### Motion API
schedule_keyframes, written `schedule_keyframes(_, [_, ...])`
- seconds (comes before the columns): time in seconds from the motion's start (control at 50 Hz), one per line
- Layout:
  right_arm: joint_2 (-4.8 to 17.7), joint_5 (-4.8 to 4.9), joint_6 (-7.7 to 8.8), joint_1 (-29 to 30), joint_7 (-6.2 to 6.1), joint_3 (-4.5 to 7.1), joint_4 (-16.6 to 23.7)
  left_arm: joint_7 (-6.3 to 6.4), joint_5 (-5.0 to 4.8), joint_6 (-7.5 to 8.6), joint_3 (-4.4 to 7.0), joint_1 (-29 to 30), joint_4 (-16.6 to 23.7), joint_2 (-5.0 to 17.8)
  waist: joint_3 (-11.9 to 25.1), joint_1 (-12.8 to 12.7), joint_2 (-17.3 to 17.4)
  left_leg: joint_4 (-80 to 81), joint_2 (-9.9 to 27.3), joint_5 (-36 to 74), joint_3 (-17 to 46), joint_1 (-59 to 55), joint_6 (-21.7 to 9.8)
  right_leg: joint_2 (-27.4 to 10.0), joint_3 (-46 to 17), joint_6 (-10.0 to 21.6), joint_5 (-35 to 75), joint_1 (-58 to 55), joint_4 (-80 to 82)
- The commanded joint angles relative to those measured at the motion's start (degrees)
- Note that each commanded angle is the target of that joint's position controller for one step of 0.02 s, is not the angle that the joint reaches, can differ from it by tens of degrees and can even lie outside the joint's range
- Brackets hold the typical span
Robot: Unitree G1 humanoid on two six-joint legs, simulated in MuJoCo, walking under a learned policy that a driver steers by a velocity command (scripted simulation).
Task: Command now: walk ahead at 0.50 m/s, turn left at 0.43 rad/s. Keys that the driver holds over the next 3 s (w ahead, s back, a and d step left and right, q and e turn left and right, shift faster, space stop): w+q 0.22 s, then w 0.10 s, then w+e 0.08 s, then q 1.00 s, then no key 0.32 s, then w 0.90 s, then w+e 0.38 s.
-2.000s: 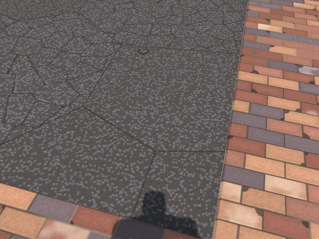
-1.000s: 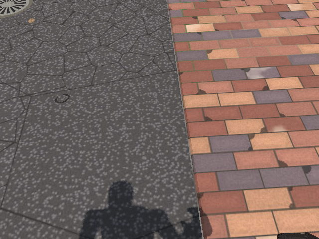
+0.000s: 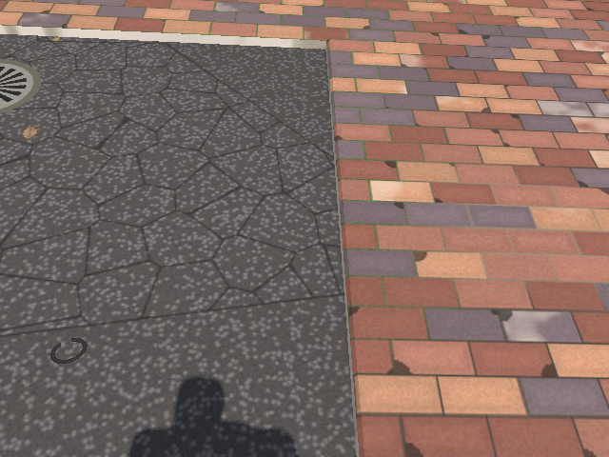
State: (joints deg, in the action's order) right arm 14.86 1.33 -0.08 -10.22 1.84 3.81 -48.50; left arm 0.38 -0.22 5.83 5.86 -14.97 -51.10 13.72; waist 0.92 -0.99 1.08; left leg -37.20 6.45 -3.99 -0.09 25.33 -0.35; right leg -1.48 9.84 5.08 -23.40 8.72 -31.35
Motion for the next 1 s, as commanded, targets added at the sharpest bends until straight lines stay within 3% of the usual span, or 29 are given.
schedule_keyframes(0.02, [3.7, -0.16, -0.04, -8.7, 0.31, 1.73, -1.8, 0.15, -0.24, 0.33, 0.62, 8.9, 4.6, 5.4, -1.1, 7.0, -1.2, 5.2, -1.5, 0.1, -5.4, -16.1, -1.1, -11.7, -5.1, 1.5, 1.7, 12.9, -2.6])
schedule_keyframes(0.04, [5.4, -0.69, 0.28, -16.9, 0.23, 2.9, -5.6, -0.09, 0.72, -0.09, -0.04, 8.4, 4.1, 3.1, -0.3, 10.0, 6.7, 9.6, -5.5, -2.3, -8.3, -21.2, -2.2, -6.1, -1.1, 0.0, 3.3, 13.7, -20.5])
schedule_keyframes(0.06, [7.4, -1.82, 1.31, -22.2, 0.28, 2.88, -7.0, -0.27, 1.45, -0.12, -0.81, 9.6, 5.5, 0.2, -3.1, 10.6, 17.7, 7.9, -0.5, 5.4, 4.1, -25.8, -5.2, -2.2, -1.9, -2.6, -11.7, 28.2, -47.1])
schedule_keyframes(0.08, [7.7, -1.62, 2.73, -18.4, 0.48, 0.78, -3.5, -0.86, 1.72, 0.58, -2.07, 0.1, 5.7, -4.4, -0.5, 1.2, 22.3, 2.4, 4.9, 27.6, 19.7, -28.0, -9.5, -0.3, -6.6, -3.5, -15.8, 40.5, -64.2])
schedule_keyframes(0.1, [11.3, -1.67, 3.66, -19.5, 1.51, 2.42, -2.5, -1.34, -1.53, 2.26, -1.42, -1.2, 8.7, -0.4, 7.0, 2.4, 21.2, 17.6, 14.0, 5.4, 42.8, -34.1, -20.2, 1.7, -11.5, -4.2, -10.0, 47.8, -65.9])
schedule_keyframes(0.12, [11.6, -1.1, 4.02, -17.0, 1.51, 2.94, -2.3, -1.23, -3.61, 2.87, -1.11, 6.8, 10.4, 3.0, 3.7, 3.2, 10.1, 22.0, 16.4, -12.8, 46.8, -32.9, -20.7, -1.2, -12.7, -3.6, -4.6, 55.1, -64.6])
schedule_keyframes(0.14, [9.2, -1.32, 4.22, -12.3, 0.79, 2.13, -0.8, -0.62, -2.42, 2.81, -1.11, 13.4, 11.7, 4.5, 1.3, 3.8, 1.7, 21.2, 14.9, -13.7, 41.9, -28.1, -18.1, -3.6, -14.3, -3.2, 1.4, 53.6, -58.8])
schedule_keyframes(0.16, [7.6, -2.2, 4.42, -9.4, 0.04, 1.19, 0.1, 0.15, -0.79, 2.1, -1.42, 13.9, 11.7, 2.8, 0.9, 2.1, 0.1, 20.6, 12.8, -10.3, 38.2, -22.0, -17.4, -4.2, -14.6, -3.5, 3.6, 49.4, -56.6])
schedule_keyframes(0.18, [7.8, -2.2, 4.71, -7.2, -0.91, 1.13, 1.1, 0.39, 0.01, 1.58, -1.23, 12.9, 12.2, 3.5, 0.3, 0.3, 3.0, 20.0, 11.8, -4.6, 35.2, -18.4, -17.4, -4.7, -15.7, -4.2, 4.8, 46.1, -51.4])
schedule_keyframes(0.2, [5.9, -1.95, 4.7, -7.1, -1.8, 0.63, 1.3, 0.27, 0.3, 0.98, -0.9, 12.8, 12.2, 4.1, 0.0, -0.3, 3.9, 20.1, 9.6, -1.5, 30.1, -16.5, -16.2, -5.2, -15.7, -4.7, 5.4, 44.0, -47.6])
schedule_keyframes(0.26, [4.4, -1.07, 4.4, -12.1, -3.68, 0.58, 0.5, -0.06, 0.76, 0.48, -1.71, 16.6, 13.1, 1.7, -0.4, 1.7, 2.3, 21.9, 5.8, 8.0, 20.3, -17.7, -13.4, -4.6, -13.2, -5.9, 12.3, 41.6, -31.7])
schedule_keyframes(0.32, [3.5, -0.87, 3.74, -16.4, -4.24, 0.63, -0.7, -1.61, 0.16, 0.85, -2.98, 21.3, 13.6, -1.7, -0.7, 4.4, 3.4, 23.2, 3.5, 12.8, 13.8, -18.8, -11.3, -2.2, -10.0, -5.7, 20.7, 34.9, -16.5])
schedule_keyframes(0.38, [4.4, -0.49, 3.78, -18.5, -3.61, 1.13, -1.4, -2.41, -1.02, 0.87, -2.72, 24.7, 13.9, -0.2, -2.8, 6.3, 4.4, 25.0, 4.8, 11.1, 11.4, -23.1, -10.6, -1.4, -8.2, -4.3, 24.2, 32.9, -7.9])
schedule_keyframes(0.44, [2.7, -0.83, 3.49, -18.2, -3.18, 0.97, -2.1, -2.87, -0.84, 1.45, -1.88, 24.2, 13.5, 1.6, -3.9, 5.6, 5.7, 20.5, 3.4, 18.8, 9.7, -24.8, -8.5, 0.5, -8.1, -2.6, 26.9, 26.0, -1.0])
schedule_keyframes(0.46, [3.2, -0.71, 3.1, -19.2, -3.27, 1.2, -2.6, -2.84, -0.64, 1.46, -1.6, 23.9, 13.3, 2.0, -3.6, 5.7, 5.8, 19.2, 2.8, 20.7, 10.6, -25.7, -7.7, 2.1, -7.6, -2.7, 27.9, 22.8, 3.0])
schedule_keyframes(0.5, [5.5, -0.64, 2.78, -15.2, -3.44, 1.96, -1.4, -2.25, 0.7, 1.75, -0.23, 14.3, 10.5, 4.8, 0.7, -0.1, 7.5, 10.1, 0.9, 31.3, 11.0, -24.4, -5.1, 4.1, -7.0, -1.3, 30.3, 9.2, 6.0])
schedule_keyframes(0.52, [5.1, -1.35, 2.92, -12.5, -3.36, 1.96, 0.4, -1.88, 1.52, 1.77, 0.62, 5.8, 8.3, 7.9, 6.3, -3.5, 6.0, 0.5, -2.3, 25.2, 9.9, -17.8, -2.8, -0.7, -10.2, 0.5, 43.6, -4.5, 3.0])
schedule_keyframes(0.54, [1.3, -2.65, 3.3, -15.1, -3.31, 0.99, 2.0, -1.25, 3.09, 1.49, 1.29, -2.9, 7.2, 12.4, 16.6, -4.7, -6.0, -19.6, -7.9, -4.0, 8.3, -1.6, 0.2, -15.0, -22.2, 6.0, 66.8, -26.2, -4.0])
schedule_keyframes(0.56, [-0.5, -0.62, 3.63, -23.3, -3.18, 0.31, 1.5, -1.84, 2.76, 0.86, 0.95, -5.0, 6.8, 12.4, 28.5, -2.3, -19.6, -37.0, -13.4, -39.0, 12.0, 6.9, 2.4, -27.1, -41.4, 14.5, 66.4, -34.2, 1.0])
schedule_keyframes(0.58, [5.1, 0.47, 3.04, -21.4, -3.14, 1.82, 1.0, -1.67, 1.44, -0.03, 0.62, -0.8, 8.2, 10.3, 25.4, -2.3, -13.9, -43.0, -10.1, -34.9, 13.4, 9.5, 3.2, -24.5, -40.8, 13.1, 49.6, -26.7, 5.5])
schedule_keyframes(0.6, [6.6, 0.72, 2.09, -15.1, -3.35, 2.4, 2.8, -1.02, 0.65, -0.82, -0.3, 4.5, 8.8, 7.0, 15.7, -1.5, -10.8, -43.0, -7.4, -30.8, 8.8, 13.7, 3.3, -22.0, -33.0, 10.6, 38.7, -17.4, 7.8])
schedule_keyframes(0.62, [6.4, 0.14, 0.91, -11.9, -3.78, 2.58, 3.4, -0.56, 0.54, -1.34, -1.28, 8.0, 8.6, 4.5, 9.4, -0.2, -6.5, -40.5, -5.1, -27.1, 6.7, 12.5, 3.4, -18.8, -26.7, 9.2, 33.8, -7.1, 10.3])
schedule_keyframes(0.66, [4.7, -0.23, -1.44, -12.8, -4.35, 3.04, 4.0, -0.37, 2.02, -1.6, -1.51, 12.1, 7.8, 4.3, 4.3, 3.1, -8.0, -36.5, -2.6, -22.6, 5.3, 4.8, 3.0, -15.7, -19.6, 7.5, 24.5, 7.6, 15.2])
schedule_keyframes(0.7, [3.2, -0.26, -2.18, -12.9, -4.75, 3.1, 5.1, 0.01, 2.63, -1.24, -1.21, 13.1, 7.1, 5.5, 2.8, 3.8, -8.1, -32.6, -2.6, -20.4, 3.8, 3.2, 2.7, -15.1, -15.4, 8.2, 24.0, 11.4, 17.7])
schedule_keyframes(0.76, [3.5, -0.8, -2.28, -9.0, -4.62, 3.01, 7.9, 1.35, 1.91, -1.52, -0.39, 11.5, 5.8, 8.0, 4.1, 3.0, -6.9, -25.4, -0.9, -15.1, 4.0, 6.0, 3.0, -17.4, -13.1, 9.8, 26.9, 7.3, 18.4])
schedule_keyframes(0.84, [4.1, -0.75, -2.57, -4.6, -3.38, 2.75, 10.2, 2.57, 1.17, -3.39, 0.14, 12.4, 5.8, 10.0, 4.0, 2.0, -6.9, -16.1, -0.7, -9.5, 1.5, 3.0, 3.1, -17.3, -8.1, 8.5, 20.6, 6.5, 19.3])
schedule_keyframes(0.94, [5.0, -0.77, -3.31, -0.2, -1.86, 2.83, 13.2, 2.04, -0.01, -5.48, 0.89, 9.9, 5.0, 12.1, 2.5, 0.2, -7.6, -6.1, -2.2, -14.0, -2.1, -0.1, 1.5, -19.1, -6.2, 6.5, 17.9, 2.0, 15.9])
schedule_keyframes(1.0, [5.5, -0.98, -3.22, -2.7, -1.37, 3.37, 13.2, 1.69, -1.11, -6.5, 0.9, 9.2, 4.1, 11.7, 2.7, 2.0, -7.0, 7.3, -5.0, -8.2, -4.6, -8.1, -1.8, -17.7, -3.7, 1.4, 16.6, 1.7, 8.2])
